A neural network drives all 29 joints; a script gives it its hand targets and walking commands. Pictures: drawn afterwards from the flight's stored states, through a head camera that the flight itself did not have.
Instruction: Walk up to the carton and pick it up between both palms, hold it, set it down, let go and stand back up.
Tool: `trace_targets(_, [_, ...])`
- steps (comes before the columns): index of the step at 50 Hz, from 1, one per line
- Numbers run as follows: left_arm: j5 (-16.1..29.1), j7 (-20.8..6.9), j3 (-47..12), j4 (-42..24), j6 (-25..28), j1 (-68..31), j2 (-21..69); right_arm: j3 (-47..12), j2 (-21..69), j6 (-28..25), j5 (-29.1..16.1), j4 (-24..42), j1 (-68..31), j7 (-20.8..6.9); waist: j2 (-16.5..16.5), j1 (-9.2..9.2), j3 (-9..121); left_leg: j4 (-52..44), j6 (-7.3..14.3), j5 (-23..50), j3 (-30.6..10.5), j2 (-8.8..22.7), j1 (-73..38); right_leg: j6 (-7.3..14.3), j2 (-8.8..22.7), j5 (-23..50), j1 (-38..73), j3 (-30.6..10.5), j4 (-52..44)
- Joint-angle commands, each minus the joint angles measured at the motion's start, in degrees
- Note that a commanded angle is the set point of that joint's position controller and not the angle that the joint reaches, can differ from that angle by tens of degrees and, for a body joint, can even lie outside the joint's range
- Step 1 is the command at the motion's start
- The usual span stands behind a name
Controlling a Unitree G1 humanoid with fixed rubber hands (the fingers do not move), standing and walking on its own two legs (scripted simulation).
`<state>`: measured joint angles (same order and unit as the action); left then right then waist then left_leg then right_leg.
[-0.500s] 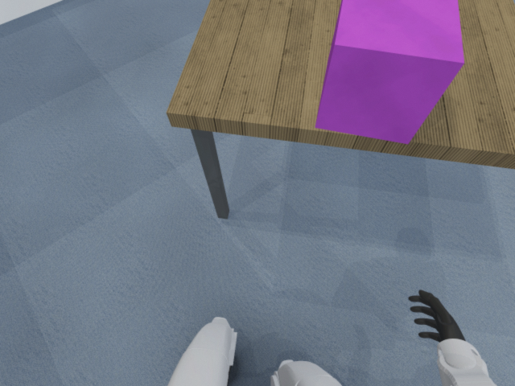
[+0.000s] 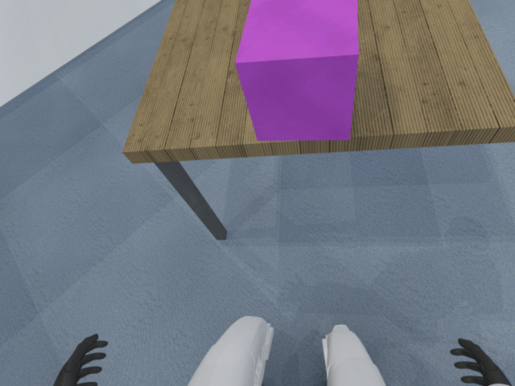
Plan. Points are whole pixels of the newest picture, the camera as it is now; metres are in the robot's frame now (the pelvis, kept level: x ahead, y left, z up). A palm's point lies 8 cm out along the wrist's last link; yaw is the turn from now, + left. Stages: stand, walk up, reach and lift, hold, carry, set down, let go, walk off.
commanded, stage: walk up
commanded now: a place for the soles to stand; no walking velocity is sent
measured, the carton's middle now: (302, 66) +0.67 -0.01 +0.03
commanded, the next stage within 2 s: none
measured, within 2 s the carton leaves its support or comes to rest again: neither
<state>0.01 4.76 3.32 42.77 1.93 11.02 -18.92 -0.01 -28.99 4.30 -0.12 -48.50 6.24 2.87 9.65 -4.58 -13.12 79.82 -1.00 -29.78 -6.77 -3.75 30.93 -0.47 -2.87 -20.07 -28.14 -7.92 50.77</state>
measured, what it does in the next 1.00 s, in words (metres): walks backwards: left foot, then right foot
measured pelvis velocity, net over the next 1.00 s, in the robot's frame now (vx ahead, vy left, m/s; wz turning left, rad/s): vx -0.28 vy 0.21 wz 0.10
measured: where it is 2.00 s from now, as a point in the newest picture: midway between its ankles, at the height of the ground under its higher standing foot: outside the picture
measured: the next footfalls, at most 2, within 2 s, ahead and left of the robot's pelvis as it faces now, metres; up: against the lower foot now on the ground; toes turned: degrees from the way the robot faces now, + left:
left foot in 0.38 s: +0.00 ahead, +0.23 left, +0.00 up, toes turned -1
right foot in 0.88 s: -0.16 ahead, +0.07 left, +0.00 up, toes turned +10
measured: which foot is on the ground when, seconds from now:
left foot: up 0.00-0.36, down 0.38-0.86, up 0.88-1.00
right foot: down 0.00-0.38, up 0.40-0.86, down 0.88-1.00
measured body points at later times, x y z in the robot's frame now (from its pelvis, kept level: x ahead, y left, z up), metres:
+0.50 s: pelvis -0.13 +0.14 -0.02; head -0.10 +0.18 +0.42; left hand -0.06 +0.50 -0.13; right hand +0.02 -0.15 -0.12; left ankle -0.04 +0.23 -0.69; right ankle -0.01 -0.05 -0.64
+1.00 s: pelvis -0.28 +0.21 +0.01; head -0.34 +0.22 +0.46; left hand -0.39 +0.54 -0.11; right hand -0.09 -0.07 -0.05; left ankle -0.29 +0.29 -0.59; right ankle -0.20 +0.06 -0.69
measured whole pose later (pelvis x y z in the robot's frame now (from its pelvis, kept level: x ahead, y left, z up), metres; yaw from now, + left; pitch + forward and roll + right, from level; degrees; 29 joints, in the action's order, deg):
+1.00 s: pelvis -0.28 +0.21 +0.01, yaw +6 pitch -10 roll -4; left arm 0.0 1.4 6.9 45.6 -7.4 33.8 -25.1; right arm 0.0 -21.7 1.2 0.5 -46.0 10.4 2.4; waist 1.2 -5.2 -2.2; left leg 83.0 -0.7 -20.0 -3.2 -4.1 25.5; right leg 1.2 -3.5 -18.3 -12.2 -2.9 40.1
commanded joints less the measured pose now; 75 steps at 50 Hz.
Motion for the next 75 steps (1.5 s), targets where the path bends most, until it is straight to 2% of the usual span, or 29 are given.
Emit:
trace_targets(1, [0.78,2.02,6.27,-1.28,0.8,10.01,-19.46,6.29,-7.49,0.17,2.42,4.18,2.67,-0.95,-19.01,1.0,17.04,6.68,0.06,1.37,-11.09,-1.29,14.06,11.89,19.06,38.05,29.5,-24.47,-16.53])
trace_targets(9, [0.09,2.03,7.17,-2.86,0.75,7.21,-22.58,6.58,-7.56,0.59,2.8,7.45,3.08,-1.8,-22.34,1.39,13.24,6.28,-0.21,-0.89,-8.86,1.08,9.1,19.1,21.08,30.15,15.62,-23.18,-15.91])
trace_targets(16, [-1.19,1.79,6.99,-4.35,-0.48,-2.34,-24.55,7.75,-7.57,0.15,2.42,6.64,7.0,-4.41,-28.39,5.65,8.46,-22.96,3.07,1.78,-2.33,7.41,-9.02,15.27,19.79,14.97,-3.06,-18.58,-18.36])
trace_targets(18, [-1.08,1.39,5.19,-5.1,-1.32,-11.19,-20.89,9.31,-9.47,-0.63,2.56,0.85,20.93,-4.46,-24.37,15.1,11.58,-37.98,4.56,5.82,-8.05,9.09,-32.46,8.54,13.62,10.16,-21.56,-12.01,-3.83])
trace_targets(20, [-0.02,2.08,1.86,-2.28,-2.83,-4.17,-12.5,8.87,-13.55,-1.65,2.88,3.02,14.72,-3.67,4.66,10.69,2.61,-62.23,-2.34,-4.71,-27.94,16.28,-11.73,3.43,-3.94,-15.49,-26.44,-2.52,26.95])
trace_targets(22, [-0.62,2.28,3.06,1.81,-3.13,-1.54,-18.34,9.1,-17.9,-1.79,2.97,6.5,-0.27,-2.86,-0.32,7.68,-2.83,-77.71,-4.69,-33.54,-45.27,19.96,8.99,3.08,-4.55,-11.65,-15.14,-11.89,30.91])
trace_targets(26, [1.44,0.62,4.2,8.29,-4.61,14.84,-20.41,8.18,-11.68,-3.48,3.16,6.61,-4.99,-1.98,5.48,1.18,3.17,-71.95,-12.63,-23.31,-22.25,11.64,0.18,2.23,-6.39,-1.12,-5.62,-7.66,27.26])
trace_targets(30, [-0.44,-1.7,5.3,7.42,-3.82,18.44,-20.91,9.2,-9.1,-5.39,1.72,5.39,1.31,-1.34,9.2,3.27,19.8,-65.1,-7.3,-16.56,-17.59,11.32,-28.73,-0.32,-4.11,-1.5,-4.87,-5.53,20.2])
trace_targets(37, [-2.7,-4.45,5.37,9.21,-4.71,27.01,-18.37,9.07,-6.64,-6.69,0.48,5.23,2.25,-0.01,6.49,1.43,23.19,-67.31,-12.12,-1.01,-7.7,9.86,-34.09,0.54,-4.76,-4.88,4.03,1.26,9.05])
trace_targets(38, [-3.04,-4.78,6.19,10.69,-4.89,33.1,-18.6,9.11,-6.27,-6.44,0.85,6.09,-0.58,-0.19,11.28,-1.02,23.48,-72.93,-19.35,2.41,-2.87,7.07,-30.51,0.29,-7.09,-7.42,13.17,7.69,2.49])
trace_targets(40, [-3.19,-5.09,6.75,13.97,-5.62,49.26,-17.35,8.98,-6.54,-4.88,2.49,8.48,-12.94,-0.42,14.16,-8.85,23.62,-76.69,-24.85,14.82,7.83,3.05,-24.92,-0.05,-6.82,-13.25,27.38,22.01,-15.69])
trace_targets(41, [-3.14,-5.35,7.01,15.34,-6.36,54.78,-16.78,9.11,-5.43,-3.92,2.94,10.01,-18.42,0.09,15.59,-13.16,19.71,-70.25,-25.99,16.22,12.11,-1.47,-23.38,3.33,-4.7,-12.83,28.67,25.43,-25.61])
trace_targets(42, [-3.16,-5.15,7.53,15.9,-6.8,59.47,-17.21,8.82,-4.85,-2.87,2.56,12.24,-25.36,0.47,8.0,-18.76,11.4,-47.29,-26.97,15.21,17.32,-8.95,-20.0,11.84,0.94,-8.58,25.91,21.22,-44.73])
trace_targets(43, [-3.29,-4.81,7.51,9.87,-6.45,39.36,-16.46,7.28,1.37,-2.46,0.36,7.92,-11.36,0.45,-32.87,-9.09,3.75,3.5,-7.11,-6.89,4.74,-6.76,-15.79,17.97,13.22,-10.76,-1.37,-17.22,-36.87])
trace_targets(44, [-3.84,-4.27,5.78,-2.1,-5.78,19.26,-15.67,7.54,-1.16,-2.59,0.51,5.15,5.72,1.24,-27.33,9.18,-4.19,15.01,0.46,2.83,-7.5,-0.62,-22.3,18.08,18.51,-19.67,-33.66,-35.53,-40.56])
trace_targets(45, [-3.43,-4.41,7.32,-7.92,-5.84,-0.85,-18.95,10.51,-6.96,-2.25,0.44,1.69,20.36,1.63,-24.12,18.17,-0.89,22.1,3.12,6.66,-4.7,-0.26,-31.09,16.97,22.08,-23.08,-43.94,-29.56,-46.65])
trace_targets(47, [-2.55,-2.66,7.18,-14.09,-3.84,-24.58,-23.06,11.85,-12.17,-1.55,-1.01,-3.82,33.33,0.19,-30.97,27.67,-3.35,25.46,7.88,4.73,-13.84,7.31,-53.37,16.26,26.04,-25.01,-71.15,-26.78,-45.61])
trace_targets(48, [-2.45,-2.05,6.72,-15.05,-3.06,-23.73,-21.86,11.51,-13.05,-1.56,-1.03,-2.15,31.87,-0.13,-25.57,28.18,-7.13,10.34,7.72,1.56,-15.0,12.9,-48.59,13.29,22.03,-21.56,-68.29,-20.15,-38.81])
trace_targets(50, [-3.99,-2.71,5.23,-11.15,-4.46,-4.67,-17.51,9.26,-10.83,-2.96,-1.02,-0.48,18.6,-0.23,-18.17,15.48,-10.41,-23.84,6.03,-5.38,-10.99,13.95,-26.06,10.75,12.18,-5.74,-36.49,-8.7,-20.73])
trace_targets(52, [-4.19,-4.01,5.82,-6.87,-5.81,11.95,-16.3,8.92,-8.85,-5.97,0.29,-1.31,20.71,0.94,-9.91,8.45,-6.55,-63.18,2.17,1.98,-6.36,11.23,-20.37,6.54,2.5,-3.78,-9.27,-1.65,-0.21])
trace_targets(54, [-2.1,-5.91,4.33,-3.64,-6.96,18.44,-14.23,8.76,-7.29,-7.04,2.11,2.47,13.33,2.09,-5.17,0.15,-3.61,-60.99,-4.94,6.1,-2.99,5.47,-17.1,5.01,-1.49,-5.21,-5.7,-3.03,13.59])
trace_targets(55, [-2.39,-6.27,4.1,-4.06,-7.24,20.97,-12.06,9.23,-10.25,-7.71,2.48,4.18,13.49,2.71,-3.59,-2.23,-0.57,-56.64,-5.52,20.29,-15.69,16.11,-16.9,3.42,-3.49,-7.6,-11.55,-6.3,21.16])
trace_targets(56, [-3.91,-5.9,4.02,-3.93,-6.81,16.91,-12.17,10.28,-14.91,-7.77,1.4,2.96,15.87,3.5,-1.77,0.24,0.14,-58.2,-3.14,31.06,-23.13,22.68,-16.58,2.58,-2.63,-9.16,-15.23,-7.77,22.34])
trace_targets(57, [-4.69,-5.76,4.58,-3.32,-6.97,8.25,-13.93,10.42,-17.26,-8.27,0.82,3.73,11.48,3.88,3.79,2.47,-3.57,-72.68,0.27,5.46,-42.2,28.93,-3.55,2.47,-3.14,-10.33,-15.16,-11.74,25.15])
trace_targets(58, [-4.12,-5.93,6.63,-2.05,-7.2,3.69,-19.39,11.07,-17.59,-9.04,1.97,3.99,7.79,3.99,-3.87,1.95,-9.43,-77.58,1.57,-11.27,-44.94,29.74,3.28,0.71,-1.85,-7.83,-9.92,-16.11,23.37])
trace_targets(60, [-2.17,-6.66,7.32,-0.57,-8.05,4.34,-20.72,9.9,-15.5,-9.3,2.19,4.06,6.12,3.67,-2.5,0.17,-12.89,-70.77,-2.89,-8.58,-24.1,24.73,-2.83,1.47,-0.51,0.91,-16.11,-14.32,21.56])
trace_targets(63, [-2.55,-7.51,7.47,1.15,-7.77,9.42,-19.08,9.01,-9.42,-10.23,1.47,3.94,10.47,2.82,4.54,-0.43,-4.57,-65.38,-1.48,0.59,-15.99,20.83,-12.94,2.15,0.16,2.7,-10.49,-9.17,19.84])
trace_targets(70, [-3.09,-8.05,7.33,-0.64,-6.5,5.39,-19.22,9.64,-12.29,-10.42,1.71,2.72,14.79,1.48,6.16,4.22,1.06,-61.15,10.86,-9.27,-14.81,23.46,-22.08,1.23,5.47,-4.51,-11.37,-2.53,12.11])
trace_targets(75, [-2.25,-8.88,7.89,-0.16,-4.7,10.73,-18.74,9.39,-15.63,-9.78,2.79,1.85,8.17,0.31,11.09,0.72,4.41,-58.47,13.56,-6.27,-7.41,23.22,-17.45,3.33,9.58,-13.57,1.89,6.34,-5.11])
